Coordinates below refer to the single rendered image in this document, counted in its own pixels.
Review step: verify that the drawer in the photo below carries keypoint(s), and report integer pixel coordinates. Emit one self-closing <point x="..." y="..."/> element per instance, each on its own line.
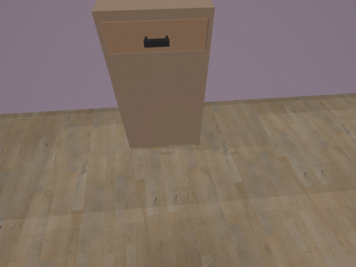
<point x="128" y="36"/>

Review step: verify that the cabinet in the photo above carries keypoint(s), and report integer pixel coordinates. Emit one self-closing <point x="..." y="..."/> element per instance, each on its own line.
<point x="160" y="95"/>

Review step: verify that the handle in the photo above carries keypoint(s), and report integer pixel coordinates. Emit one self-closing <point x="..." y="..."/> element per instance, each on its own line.
<point x="159" y="42"/>

